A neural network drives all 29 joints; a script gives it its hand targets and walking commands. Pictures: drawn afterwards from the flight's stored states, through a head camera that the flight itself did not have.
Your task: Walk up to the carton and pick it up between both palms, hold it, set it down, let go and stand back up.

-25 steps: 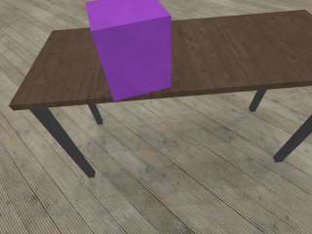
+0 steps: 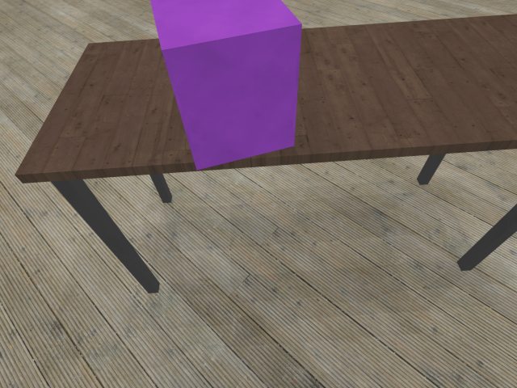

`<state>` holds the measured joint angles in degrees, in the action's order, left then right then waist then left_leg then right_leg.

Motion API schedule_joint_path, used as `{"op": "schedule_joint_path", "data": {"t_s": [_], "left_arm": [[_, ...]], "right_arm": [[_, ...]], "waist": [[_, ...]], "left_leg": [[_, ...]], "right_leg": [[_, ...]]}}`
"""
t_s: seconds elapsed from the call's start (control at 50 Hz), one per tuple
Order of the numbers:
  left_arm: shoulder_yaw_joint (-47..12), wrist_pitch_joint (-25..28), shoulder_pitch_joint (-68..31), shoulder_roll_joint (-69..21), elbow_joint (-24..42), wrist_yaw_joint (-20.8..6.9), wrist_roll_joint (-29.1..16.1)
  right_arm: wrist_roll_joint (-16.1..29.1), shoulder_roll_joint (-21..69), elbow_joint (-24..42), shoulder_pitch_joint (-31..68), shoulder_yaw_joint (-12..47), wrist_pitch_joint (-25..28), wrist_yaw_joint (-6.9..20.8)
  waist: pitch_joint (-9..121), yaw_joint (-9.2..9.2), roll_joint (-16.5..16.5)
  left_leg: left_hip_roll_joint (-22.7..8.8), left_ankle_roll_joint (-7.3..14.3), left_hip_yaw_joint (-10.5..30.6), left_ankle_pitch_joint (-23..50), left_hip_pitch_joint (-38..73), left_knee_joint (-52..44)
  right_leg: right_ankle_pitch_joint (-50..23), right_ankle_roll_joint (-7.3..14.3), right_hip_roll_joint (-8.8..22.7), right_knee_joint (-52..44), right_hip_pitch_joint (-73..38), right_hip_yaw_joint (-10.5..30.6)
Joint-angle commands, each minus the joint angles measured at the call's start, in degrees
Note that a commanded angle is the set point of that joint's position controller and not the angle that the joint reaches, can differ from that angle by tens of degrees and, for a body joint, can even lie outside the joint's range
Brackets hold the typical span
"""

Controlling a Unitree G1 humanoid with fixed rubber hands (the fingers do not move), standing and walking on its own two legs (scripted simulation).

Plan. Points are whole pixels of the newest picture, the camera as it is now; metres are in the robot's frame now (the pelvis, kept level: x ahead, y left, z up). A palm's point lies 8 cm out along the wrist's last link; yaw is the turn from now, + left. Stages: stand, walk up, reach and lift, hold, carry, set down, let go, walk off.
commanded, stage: walk up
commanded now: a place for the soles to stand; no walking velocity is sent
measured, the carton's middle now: (228, 78) +0.64 +0.07 +0.12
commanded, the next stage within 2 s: none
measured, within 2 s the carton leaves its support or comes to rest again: neither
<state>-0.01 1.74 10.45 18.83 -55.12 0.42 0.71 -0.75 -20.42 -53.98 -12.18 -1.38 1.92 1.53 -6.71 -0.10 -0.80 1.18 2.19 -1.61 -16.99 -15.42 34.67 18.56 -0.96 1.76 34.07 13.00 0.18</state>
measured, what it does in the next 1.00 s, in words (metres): walks ahead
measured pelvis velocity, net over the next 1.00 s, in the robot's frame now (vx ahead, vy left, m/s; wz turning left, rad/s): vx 0.08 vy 0.07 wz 0.02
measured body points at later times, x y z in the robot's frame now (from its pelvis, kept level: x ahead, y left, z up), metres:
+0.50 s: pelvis +0.01 +0.00 +0.00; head +0.03 -0.01 +0.45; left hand +0.10 +0.29 -0.12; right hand +0.10 -0.30 -0.13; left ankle +0.02 +0.10 -0.73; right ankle -0.01 -0.13 -0.73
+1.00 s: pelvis +0.08 +0.07 +0.02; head +0.10 +0.09 +0.46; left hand +0.14 +0.36 -0.13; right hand +0.11 -0.24 -0.10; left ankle +0.06 +0.13 -0.73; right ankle +0.05 -0.08 -0.66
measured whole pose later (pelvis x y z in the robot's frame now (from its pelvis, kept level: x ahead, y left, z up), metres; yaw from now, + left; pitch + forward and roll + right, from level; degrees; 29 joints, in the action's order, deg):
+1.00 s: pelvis +0.08 +0.07 +0.02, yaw +1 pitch -2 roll -3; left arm 0.0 1.7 13.4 19.3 -54.3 -0.9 0.7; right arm -0.5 -20.4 -54.4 -19.0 -1.5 4.7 2.1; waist -4.7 0.0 0.2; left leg 1.5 3.7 -1.9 -16.4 -8.4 27.1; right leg 22.8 -1.3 0.2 55.0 19.6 0.1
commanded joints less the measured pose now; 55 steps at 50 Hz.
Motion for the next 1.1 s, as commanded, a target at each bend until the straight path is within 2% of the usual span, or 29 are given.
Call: {"op": "schedule_joint_path", "data": {"t_s": [0.0, 0.02, 0.04, 0.08, 0.1, 0.12, 0.14, 0.16, 0.18, 0.26, 0.48, 0.5, 0.52, 0.54, 0.56, 0.58, 0.6, 0.66, 0.7, 0.72, 0.74, 0.76, 0.78, 0.8, 0.82, 0.84, 0.88, 0.92, 1.08], "left_arm": [[5.05, 2.42, -2.22, 17.89, 1.90, 1.05, 0.54], [5.16, 2.17, -4.92, 18.36, 2.47, 0.89, 0.60], [4.65, 1.78, -6.20, 17.00, 2.22, 0.71, 0.66], [3.87, 1.58, -7.55, 14.36, 2.36, 0.60, -0.09], [3.84, 1.54, -6.58, 13.66, 2.24, 0.55, -0.52], [3.78, 1.36, -5.75, 13.32, 2.06, 0.51, -0.81], [3.53, 1.15, -4.61, 13.01, 1.63, 0.35, -0.87], [3.46, 1.00, -3.90, 12.91, 1.12, 0.29, -0.72], [3.42, 1.07, -3.44, 12.83, 0.65, 0.22, -0.46], [3.87, 1.57, -5.51, 14.81, 0.06, 0.11, -0.13], [3.62, 1.38, -7.83, 14.16, -0.39, 0.22, -0.10], [5.58, 2.06, -2.12, 17.40, 1.64, -0.76, 0.09], [6.06, 2.38, 0.16, 18.53, 1.02, -0.97, 0.54], [6.78, 2.52, 2.72, 20.08, 0.67, -1.03, 0.87], [7.55, 2.65, 4.60, 22.09, 0.15, -0.98, 1.05], [7.99, 2.92, 4.51, 22.71, 0.53, -0.90, 1.18], [8.18, 3.21, 4.13, 22.68, 1.16, -0.81, 1.23], [8.06, 3.54, 4.23, 21.74, 2.33, -0.96, 1.46], [7.94, 3.17, 3.69, 21.70, 3.05, -1.29, 1.20], [7.70, 2.84, 1.78, 21.44, 3.66, -1.43, 0.92], [7.28, 2.44, -3.15, 20.46, 5.11, -1.68, 0.63], [6.11, 2.27, -4.40, 15.90, 6.42, -1.66, 0.10], [4.69, 2.36, -2.81, 10.70, 7.92, -1.70, -0.35], [5.26, 1.75, -0.73, 14.77, 6.82, -0.82, -0.51], [5.69, 1.26, -1.59, 17.45, 5.56, -0.61, -0.27], [5.58, 1.13, -1.35, 17.00, 5.43, -0.90, -0.87], [5.69, 1.01, 0.99, 14.56, 4.94, -1.60, -1.34], [5.53, 0.53, 1.83, 13.86, 5.85, -1.71, -1.62], [4.93, -0.54, -4.92, 12.82, 9.38, -2.01, -1.13]], "right_arm": [[1.49, -9.99, 2.90, 3.19, -1.90, -0.54, -1.39], [1.17, -10.61, 1.81, 0.13, -2.19, -0.73, -1.25], [0.92, -10.76, 1.07, 0.42, -2.25, -0.64, -1.07], [0.61, -11.80, -0.01, -0.29, -2.53, 0.62, -1.19], [0.37, -13.32, -0.03, -0.26, -2.98, 1.09, -1.47], [0.47, -14.39, 0.46, 0.42, -2.98, 1.35, -1.71], [0.51, -14.69, 1.17, 2.36, -2.72, 1.40, -1.72], [0.75, -14.52, 1.26, 4.38, -2.41, 1.37, -1.55], [0.73, -13.88, 1.32, 5.65, -2.24, 1.23, -1.41], [0.75, -12.06, 0.92, 5.34, -1.84, 0.80, -1.39], [0.53, -12.09, 0.21, 6.03, -1.79, 0.76, -1.42], [0.09, -15.48, 3.49, 3.38, -4.33, 1.52, -0.04], [-0.23, -15.58, 3.95, 4.74, -4.60, 1.46, 0.58], [-0.42, -14.72, 4.85, 6.26, -4.67, 1.22, 1.00], [-0.53, -13.34, 5.42, 7.09, -4.56, 1.03, 1.22], [-0.85, -13.51, 5.71, 7.75, -4.57, 1.06, 1.27], [-0.63, -13.74, 5.64, 7.26, -4.42, 1.37, 1.31], [0.07, -13.51, 6.80, 6.99, -4.26, 2.50, 1.76], [0.52, -12.78, 6.63, 4.77, -4.16, 3.00, 1.95], [0.55, -12.48, 5.63, 1.65, -4.32, 3.10, 1.86], [0.75, -12.45, 2.87, -6.41, -4.87, 3.31, 1.47], [-0.07, -16.29, -0.22, -15.66, -6.77, 3.72, 0.55], [-0.82, -22.43, -0.94, -19.90, -8.33, 4.23, -0.40], [0.08, -22.64, 1.35, -16.00, -8.18, 4.33, -0.91], [0.91, -21.59, 2.39, -12.11, -7.58, 4.13, -0.84], [1.29, -20.25, 2.88, -9.88, -7.10, 4.20, -0.96], [0.68, -17.13, 3.18, -8.49, -5.97, 4.69, -1.48], [0.68, -15.84, 3.47, -10.50, -5.50, 4.84, -1.90], [1.26, -15.73, 5.10, -14.49, -5.64, 4.23, -2.38]], "waist": [[7.42, -0.18, 9.04], [5.89, 1.12, 12.06], [4.37, 1.58, 11.13], [6.16, 2.55, 6.62], [7.97, 1.76, 4.21], [9.73, 0.72, 3.52], [10.86, -0.58, 3.07], [10.12, -1.14, 1.67], [8.93, -1.38, 1.33], [7.82, -0.26, 3.55], [9.02, -0.01, 4.37], [11.61, -0.53, 3.48], [8.39, -1.91, 5.20], [5.16, -3.24, 7.82], [1.76, -4.07, 12.83], [-0.87, -4.28, 12.18], [-1.37, -4.01, 9.67], [1.44, -3.68, 10.14], [3.76, -2.41, 12.43], [4.71, -0.32, 12.62], [6.94, 4.95, 11.42], [10.53, 9.47, -0.66], [9.95, 9.04, -14.79], [11.38, 6.45, -5.18], [7.58, 5.44, -0.11], [3.38, 3.88, 1.29], [1.41, 2.26, -2.91], [2.93, 2.47, -4.91], [-0.19, 4.13, -1.67]], "left_leg": [[-1.42, -0.67, 3.48, -13.44, -2.74, 7.39], [-2.35, -0.35, 3.37, -14.29, -0.98, 6.24], [-2.63, 0.18, 3.18, -12.38, 1.14, 0.49], [-5.36, 0.90, 6.01, 11.14, 8.08, -9.01], [-8.34, 2.21, 9.60, 21.12, 9.74, -9.71], [-10.97, 3.77, 12.74, 23.86, 10.27, -10.09], [-12.73, 5.15, 14.63, 18.55, 8.81, -10.79], [-12.71, 5.84, 14.14, 14.29, 5.95, -10.74], [-11.67, 4.83, 13.15, 11.94, 3.88, -10.83], [-6.12, 1.25, 6.98, 10.25, 2.91, -8.59], [-6.77, 1.62, 7.27, 13.07, 5.30, -9.09], [-5.74, 4.15, 8.63, -7.67, 3.02, -5.51], [-5.70, 4.59, 9.80, -16.64, -4.76, -3.93], [-3.70, 3.42, 7.14, -17.99, -13.10, 0.22], [-1.04, 1.56, 1.75, -13.48, -20.62, 7.51], [-3.32, 0.34, 2.79, -11.07, -24.31, 12.87], [-4.57, -0.06, 4.26, -10.67, -25.09, 12.62], [-5.29, -0.38, 3.67, -13.99, -21.01, 7.62], [-4.16, -0.28, 1.85, -12.18, -14.59, 2.54], [-3.22, -0.17, 0.12, -8.25, -8.89, -1.68], [-1.53, -0.33, -1.95, -1.80, 4.65, -9.78], [-4.66, -0.38, 5.96, 0.35, 19.59, -16.04], [-18.22, 1.68, 31.43, 5.87, 28.72, -20.52], [-23.65, 5.59, 39.75, 9.37, 30.74, -20.35], [-23.98, 7.24, 38.00, 5.31, 23.08, -20.40], [-20.83, 4.65, 32.23, 7.66, 18.75, -20.23], [-16.01, -0.25, 20.84, 27.23, 16.84, -17.89], [-13.70, -1.26, 15.26, 39.33, 18.70, -15.93], [-13.48, 1.27, 13.07, 37.04, 20.28, -18.35]], "right_leg": [[-15.42, 13.98, 17.60, -15.05, -4.87, 17.17], [-11.69, 14.37, 17.21, -13.79, -1.52, 16.06], [-8.67, 12.10, 14.55, -13.48, 0.93, 13.18], [-16.15, 6.28, 8.55, -7.22, 1.68, 6.16], [-19.40, 3.97, 5.02, -2.98, 0.82, 2.80], [-17.07, 2.74, 2.90, -1.45, -0.06, 1.31], [-9.92, 2.55, 1.96, -2.57, -1.10, 1.21], [-4.86, 2.97, 1.75, -3.91, -2.80, 1.38], [-4.65, 3.61, 2.45, -5.71, -4.15, 2.08], [-11.44, 5.10, 5.94, -9.35, -4.57, 6.21], [-12.59, 4.31, 5.15, -9.35, -4.09, 5.11], [7.26, 6.93, 4.98, -8.11, -6.19, 7.27], [19.36, 8.78, 7.11, -10.43, -6.94, 12.18], [26.86, 10.88, 10.48, -15.17, -9.79, 18.07], [31.78, 13.32, 15.92, -21.33, -12.99, 24.59], [28.10, 15.51, 20.14, -23.79, -13.26, 28.14], [20.88, 16.21, 20.32, -22.49, -14.75, 26.95], [-0.65, 15.56, 18.13, -17.07, -16.04, 18.53], [-8.47, 13.97, 15.84, -12.49, -14.37, 13.70], [-10.13, 12.55, 14.17, -9.44, -11.23, 10.60], [-13.76, 9.84, 10.70, -2.22, -3.83, 4.94], [-11.07, 6.00, 4.39, 15.94, 6.51, -0.61], [11.62, 1.85, -4.53, 28.89, 24.84, -0.17], [13.20, 2.11, -3.98, 31.21, 28.80, 3.32], [11.39, 2.95, -0.64, 32.41, 27.70, 5.30], [6.85, 3.05, 0.85, 31.58, 25.87, 6.50], [1.41, 3.29, 1.21, 27.88, 22.22, 5.90], [-0.85, 2.86, 1.12, 25.27, 19.99, 4.65], [-2.95, 2.15, -0.39, 14.14, 20.27, 2.00]]}}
